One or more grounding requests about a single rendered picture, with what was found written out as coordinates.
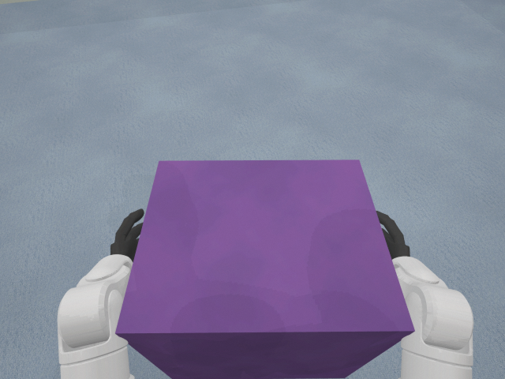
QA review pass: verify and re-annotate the right robot hand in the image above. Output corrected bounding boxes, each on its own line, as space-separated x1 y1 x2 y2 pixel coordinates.
376 211 410 259

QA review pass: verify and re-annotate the carton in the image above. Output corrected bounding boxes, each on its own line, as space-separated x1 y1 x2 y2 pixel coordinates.
115 159 415 379

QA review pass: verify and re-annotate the robot right forearm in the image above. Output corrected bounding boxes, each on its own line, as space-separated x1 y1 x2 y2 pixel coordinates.
392 257 473 379

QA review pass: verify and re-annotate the robot left forearm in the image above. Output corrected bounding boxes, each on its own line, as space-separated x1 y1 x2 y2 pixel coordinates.
58 254 135 379

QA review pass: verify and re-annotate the left robot hand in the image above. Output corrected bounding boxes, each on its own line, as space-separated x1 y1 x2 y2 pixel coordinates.
110 208 144 262

